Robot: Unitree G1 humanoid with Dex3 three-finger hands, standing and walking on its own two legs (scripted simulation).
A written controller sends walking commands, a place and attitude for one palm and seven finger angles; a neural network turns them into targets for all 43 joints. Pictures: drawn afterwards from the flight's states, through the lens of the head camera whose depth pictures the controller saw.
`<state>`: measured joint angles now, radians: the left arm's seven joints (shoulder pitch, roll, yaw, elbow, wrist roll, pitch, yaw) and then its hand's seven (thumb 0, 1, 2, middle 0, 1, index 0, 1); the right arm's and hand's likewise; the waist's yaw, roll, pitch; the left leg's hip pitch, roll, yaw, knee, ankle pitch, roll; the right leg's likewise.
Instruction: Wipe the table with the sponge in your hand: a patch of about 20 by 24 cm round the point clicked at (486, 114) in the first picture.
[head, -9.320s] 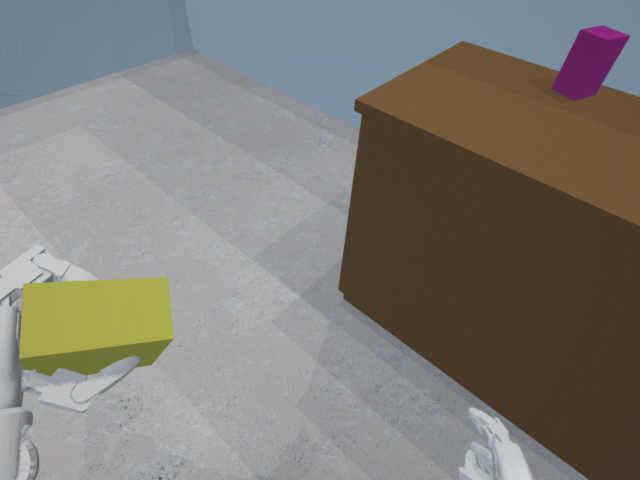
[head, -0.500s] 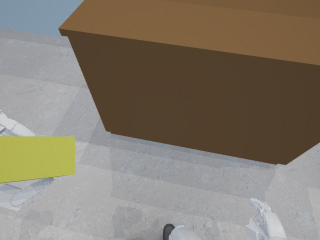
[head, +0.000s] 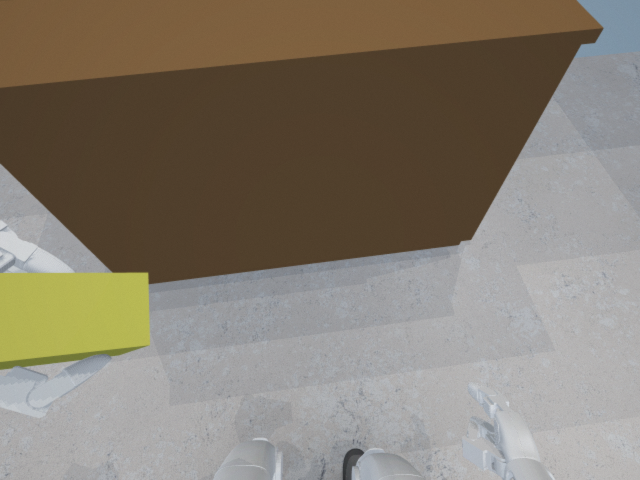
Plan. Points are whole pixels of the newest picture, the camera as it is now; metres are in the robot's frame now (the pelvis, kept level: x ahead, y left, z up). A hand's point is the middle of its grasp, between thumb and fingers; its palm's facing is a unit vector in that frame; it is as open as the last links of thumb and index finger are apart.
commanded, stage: turn to face it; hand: left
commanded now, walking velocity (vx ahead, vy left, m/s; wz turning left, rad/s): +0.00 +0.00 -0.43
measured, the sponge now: (84, 321) +0.23 +0.21 +0.16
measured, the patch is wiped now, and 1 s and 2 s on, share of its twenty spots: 0.00 0.00 0.00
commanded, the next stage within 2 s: take the last steps up to it in 0.36 s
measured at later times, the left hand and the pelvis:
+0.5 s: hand (159, 347) +0.21 +0.13 +0.17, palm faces +0.20 -0.86 -0.46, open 9.9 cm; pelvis -0.07 -0.04 -0.01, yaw -11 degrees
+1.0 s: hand (63, 414) +0.16 +0.18 +0.18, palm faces +0.30 -0.86 -0.42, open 10.0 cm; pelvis -0.09 -0.02 +0.01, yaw -10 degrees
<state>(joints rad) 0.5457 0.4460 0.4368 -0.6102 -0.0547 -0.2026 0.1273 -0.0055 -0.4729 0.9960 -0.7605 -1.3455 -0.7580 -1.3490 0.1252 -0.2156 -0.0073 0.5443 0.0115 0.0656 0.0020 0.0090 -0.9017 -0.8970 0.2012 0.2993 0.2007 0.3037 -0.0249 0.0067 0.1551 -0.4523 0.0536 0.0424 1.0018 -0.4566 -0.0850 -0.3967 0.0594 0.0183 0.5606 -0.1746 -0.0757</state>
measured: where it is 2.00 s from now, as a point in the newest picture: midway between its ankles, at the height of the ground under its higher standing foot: outside the picture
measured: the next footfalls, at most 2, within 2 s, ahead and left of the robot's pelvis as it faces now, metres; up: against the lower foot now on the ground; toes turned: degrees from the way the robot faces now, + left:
left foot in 0.16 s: +0.02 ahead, +0.15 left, +0.00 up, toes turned +0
right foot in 0.40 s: +0.00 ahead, -0.14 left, +0.00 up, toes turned -15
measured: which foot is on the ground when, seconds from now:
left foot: up 0.00-0.14, down 0.16-0.42, up 0.44-0.80, down 0.82-1.00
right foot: down 0.00-0.18, up 0.20-0.38, down 0.40-0.82, up 0.84-1.00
